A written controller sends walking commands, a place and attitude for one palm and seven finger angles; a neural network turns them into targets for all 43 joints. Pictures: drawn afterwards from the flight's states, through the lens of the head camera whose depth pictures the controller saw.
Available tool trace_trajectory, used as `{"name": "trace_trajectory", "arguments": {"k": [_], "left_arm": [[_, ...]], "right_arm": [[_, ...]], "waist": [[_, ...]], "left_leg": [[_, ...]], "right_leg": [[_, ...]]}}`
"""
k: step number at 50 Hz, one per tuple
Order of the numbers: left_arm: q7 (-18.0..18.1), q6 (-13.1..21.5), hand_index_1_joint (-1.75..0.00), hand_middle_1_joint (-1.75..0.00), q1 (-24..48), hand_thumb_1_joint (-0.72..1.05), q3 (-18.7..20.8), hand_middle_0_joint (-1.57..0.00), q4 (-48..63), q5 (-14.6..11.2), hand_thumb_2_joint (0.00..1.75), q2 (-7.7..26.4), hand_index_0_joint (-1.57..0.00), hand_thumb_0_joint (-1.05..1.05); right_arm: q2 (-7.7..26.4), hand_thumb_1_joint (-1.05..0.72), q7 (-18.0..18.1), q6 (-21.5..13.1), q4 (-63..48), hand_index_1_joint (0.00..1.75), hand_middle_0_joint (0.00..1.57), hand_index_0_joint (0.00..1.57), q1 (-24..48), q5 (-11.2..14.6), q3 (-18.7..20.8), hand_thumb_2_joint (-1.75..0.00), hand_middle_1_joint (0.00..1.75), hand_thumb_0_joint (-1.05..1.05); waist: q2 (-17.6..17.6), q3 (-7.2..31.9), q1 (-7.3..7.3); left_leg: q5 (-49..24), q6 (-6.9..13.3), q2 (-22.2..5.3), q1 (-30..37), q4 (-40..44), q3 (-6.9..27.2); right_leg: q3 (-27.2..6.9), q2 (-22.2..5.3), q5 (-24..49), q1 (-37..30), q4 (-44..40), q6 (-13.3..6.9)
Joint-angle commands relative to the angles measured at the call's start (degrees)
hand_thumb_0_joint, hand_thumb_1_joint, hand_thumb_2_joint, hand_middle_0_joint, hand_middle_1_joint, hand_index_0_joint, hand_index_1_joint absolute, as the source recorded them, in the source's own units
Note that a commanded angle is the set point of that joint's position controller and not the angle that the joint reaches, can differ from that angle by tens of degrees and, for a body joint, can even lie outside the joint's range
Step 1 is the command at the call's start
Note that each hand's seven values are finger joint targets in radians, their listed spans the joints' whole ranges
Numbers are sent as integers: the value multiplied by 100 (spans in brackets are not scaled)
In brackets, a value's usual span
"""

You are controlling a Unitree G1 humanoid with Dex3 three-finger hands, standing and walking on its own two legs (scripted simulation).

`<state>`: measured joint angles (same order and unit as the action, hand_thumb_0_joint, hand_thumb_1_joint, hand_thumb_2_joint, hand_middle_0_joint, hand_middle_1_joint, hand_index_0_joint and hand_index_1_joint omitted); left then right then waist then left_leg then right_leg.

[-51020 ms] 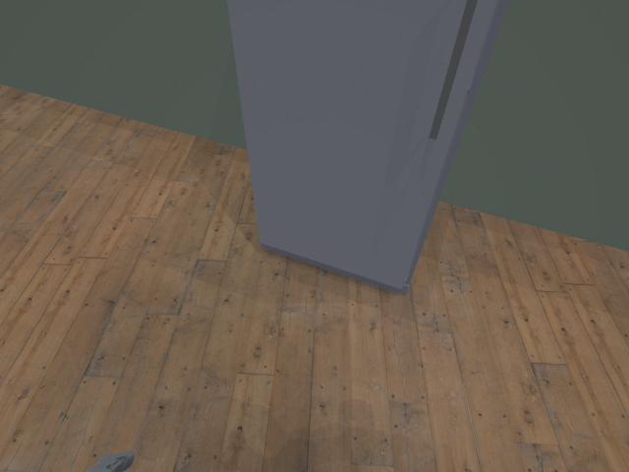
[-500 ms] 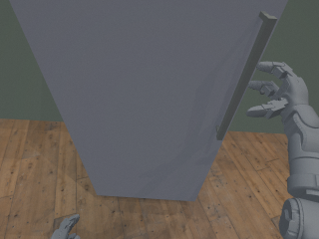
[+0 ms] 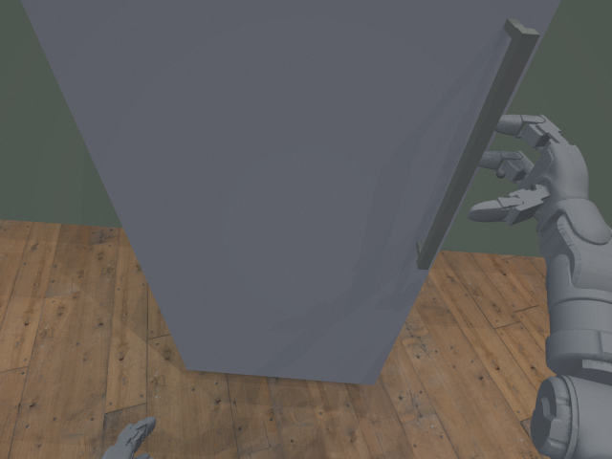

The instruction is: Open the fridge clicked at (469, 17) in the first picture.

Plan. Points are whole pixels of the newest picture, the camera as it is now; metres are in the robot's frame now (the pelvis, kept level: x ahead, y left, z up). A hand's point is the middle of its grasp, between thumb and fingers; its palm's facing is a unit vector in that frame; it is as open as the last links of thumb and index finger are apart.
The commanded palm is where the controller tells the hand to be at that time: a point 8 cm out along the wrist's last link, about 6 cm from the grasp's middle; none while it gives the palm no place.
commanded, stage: slide the fingers in behind the handle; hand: right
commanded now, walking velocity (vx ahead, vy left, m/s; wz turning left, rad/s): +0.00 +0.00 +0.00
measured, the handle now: (457, 171) +0.47 -0.16 +0.17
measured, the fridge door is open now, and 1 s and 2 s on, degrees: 1 1 1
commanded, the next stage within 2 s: grip the handle and tug to test in 1.58 s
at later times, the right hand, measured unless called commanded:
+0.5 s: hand (465, 172) +0.41 -0.14 +0.21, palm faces -0.02 +1.00 -0.01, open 14.0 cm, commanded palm +0.39 -0.20 +0.20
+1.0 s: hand (457, 175) +0.41 -0.13 +0.21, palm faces +0.01 +1.00 -0.01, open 14.2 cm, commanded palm +0.38 -0.18 +0.20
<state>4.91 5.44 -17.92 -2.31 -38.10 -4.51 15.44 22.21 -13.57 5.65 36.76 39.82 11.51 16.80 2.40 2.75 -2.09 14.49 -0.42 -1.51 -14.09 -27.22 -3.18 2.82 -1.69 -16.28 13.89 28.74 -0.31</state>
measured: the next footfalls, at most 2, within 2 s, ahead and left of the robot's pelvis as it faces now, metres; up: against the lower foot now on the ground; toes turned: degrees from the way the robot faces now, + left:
none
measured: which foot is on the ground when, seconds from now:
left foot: down 0.00-1.00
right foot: down 0.00-1.00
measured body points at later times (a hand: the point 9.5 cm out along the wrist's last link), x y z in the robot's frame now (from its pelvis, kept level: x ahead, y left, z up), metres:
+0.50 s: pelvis -0.01 +0.01 +0.00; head -0.01 +0.02 +0.45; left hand +0.14 +0.25 -0.10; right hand +0.41 -0.20 +0.21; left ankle +0.00 +0.13 -0.74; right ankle -0.01 -0.11 -0.74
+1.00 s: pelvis +0.00 +0.01 +0.00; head -0.02 +0.03 +0.45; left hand +0.14 +0.26 -0.10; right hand +0.40 -0.19 +0.21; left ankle +0.00 +0.13 -0.74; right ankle -0.01 -0.11 -0.74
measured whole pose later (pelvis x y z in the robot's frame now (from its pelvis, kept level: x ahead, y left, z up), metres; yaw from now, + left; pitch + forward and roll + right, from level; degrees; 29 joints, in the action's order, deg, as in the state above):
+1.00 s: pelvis +0.00 +0.01 +0.00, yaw +0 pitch +0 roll +0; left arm 4.5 2.2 -14.0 -2.1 -37.4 -4.4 14.9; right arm 15.1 -5.1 13.2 27.2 37.8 10.3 11.4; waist 2.7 2.5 -0.8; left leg 14.5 0.6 -0.9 -12.2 -26.9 -3.7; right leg 2.2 -2.2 -15.2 11.5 26.9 0.7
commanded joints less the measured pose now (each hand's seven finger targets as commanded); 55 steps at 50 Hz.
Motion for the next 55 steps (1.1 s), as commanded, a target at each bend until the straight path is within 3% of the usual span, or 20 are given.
{"name": "trace_trajectory", "arguments": {"k": [1,3,5,8,10,16,18,19,22,26,29,35,37,38,43,46,47,52,53,55], "left_arm": [[4,254,-30,-30,464,90,250,-20,902,10,90,740,-20,0],[-21,233,-30,-30,563,90,240,-20,925,-19,90,704,-20,0],[-28,185,-30,-30,609,90,240,-20,932,-24,90,725,-20,0],[-7,165,-30,-30,703,90,230,-20,975,-12,90,683,-20,0],[27,128,-30,-30,726,90,226,-20,955,6,90,698,-20,0],[40,172,-30,-30,793,90,179,-20,902,39,90,589,-20,0],[35,145,-30,-30,791,90,163,-20,862,32,90,579,-20,0],[28,114,-30,-30,754,90,177,-20,822,39,90,622,-20,0],[43,47,-30,-30,796,90,174,-20,851,25,90,632,-20,0],[19,-7,-30,-30,809,90,178,-20,920,35,90,594,-20,0],[-4,-5,-30,-30,810,90,215,-20,980,65,90,613,-20,0],[-22,-23,-30,-30,856,90,216,-20,979,29,90,570,-20,0],[-12,-44,-30,-30,870,90,213,-20,970,29,90,580,-20,0],[1,-65,-30,-30,879,90,220,-20,950,21,90,590,-20,0],[-1,-60,-30,-30,929,90,211,-20,954,23,90,559,-20,0],[3,-54,-30,-30,922,90,229,-20,959,41,90,575,-20,0],[-1,-49,-30,-30,946,90,213,-20,967,40,90,553,-20,0],[13,-69,-30,-30,917,90,202,-20,890,46,90,555,-20,0],[-2,-49,-30,-30,936,90,192,-20,916,49,90,527,-20,0],[-10,-55,-30,-30,941,90,192,-20,896,52,90,526,-20,0]], "right_arm": [[1151,50,36,-236,-1564,120,30,30,2406,105,196,-30,120,0],[809,50,76,-32,-1540,120,30,30,2235,90,-49,-30,120,0],[807,50,168,134,-1592,120,30,30,2240,63,-61,-30,120,0],[674,50,320,260,-1970,120,30,30,2510,59,-150,-30,120,0],[986,50,429,233,-2053,120,30,30,2598,41,93,-30,120,0],[616,50,620,16,-2412,120,30,30,3018,-58,-256,-30,120,0],[385,50,622,117,-2079,120,30,30,2885,-50,-402,-30,120,0],[387,50,614,171,-1873,120,30,30,2797,-69,-414,-30,120,0],[619,50,635,344,-1607,120,30,30,2683,-66,-168,-30,120,0],[484,50,701,326,-1707,120,30,30,2687,-67,-230,-30,120,0],[761,50,734,145,-2066,120,30,30,2504,-61,38,-30,120,0],[365,50,702,146,-2297,120,30,30,2521,-79,-321,-30,120,0],[428,50,704,264,-2225,120,30,30,2441,-74,-242,-30,120,0],[541,50,723,315,-2225,120,30,30,2432,-78,-159,-30,120,0],[92,50,739,409,-2296,120,30,30,2531,-39,-517,-30,120,0],[210,50,756,360,-2384,120,30,30,2493,-35,-392,-30,120,0],[32,50,741,364,-2335,120,30,30,2530,-29,-540,-30,120,0],[59,50,777,364,-2190,120,30,30,2833,-91,-595,-30,120,0],[-118,50,775,358,-2292,120,30,30,2923,-94,-735,-30,120,0],[-146,50,789,365,-2215,120,30,30,2858,-85,-745,-30,120,0]], "waist": [[-143,1599,113],[-47,1301,96],[-89,1121,98],[-115,1247,58],[-361,1334,64],[77,1644,4],[48,1492,-5],[-202,1447,-9],[-262,1382,68],[-361,1461,87],[-485,1817,192],[-272,1481,97],[-222,1402,124],[-262,1402,128],[-272,1387,63],[-512,1533,94],[-458,1490,70],[-318,1418,8],[-98,1450,13],[-183,1455,8]], "left_leg": [[-1909,219,146,548,151,20],[-1595,213,146,315,195,-2],[-1410,216,146,232,236,-4],[-1274,209,152,182,258,8],[-1233,188,153,294,294,47],[-1451,215,151,324,240,67],[-1404,210,155,253,256,52],[-1390,208,161,277,274,26],[-1332,196,139,349,294,59],[-1534,183,130,476,279,68],[-1901,186,127,809,214,88],[-1907,164,146,666,287,91],[-1775,169,145,627,327,96],[-1720,166,148,633,341,94],[-1630,160,158,519,362,79],[-1745,153,162,647,342,90],[-1708,145,157,575,349,91],[-1579,158,159,463,362,94],[-1612,178,151,432,333,84],[-1628,176,160,426,337,78]], "right_leg": [[-286,71,1916,-744,-294,-196],[-279,66,1636,-665,-333,-178],[-300,50,1500,-584,-366,-183],[-325,68,1401,-702,-363,-184],[-318,64,1355,-660,-366,-211],[-323,85,1622,-1052,-312,-177],[-306,91,1529,-950,-327,-160],[-321,74,1507,-880,-333,-174],[-281,115,1329,-668,-371,-185],[-250,122,1480,-664,-356,-206],[-211,109,1791,-749,-313,-222],[-136,131,1674,-772,-339,-243],[-147,155,1557,-723,-368,-245],[-146,150,1521,-717,-380,-238],[-160,160,1466,-804,-369,-245],[-160,166,1559,-840,-356,-266],[-150,173,1500,-844,-358,-267],[-179,171,1433,-855,-353,-251],[-184,185,1488,-909,-342,-242],[-198,165,1526,-927,-326,-242]]}}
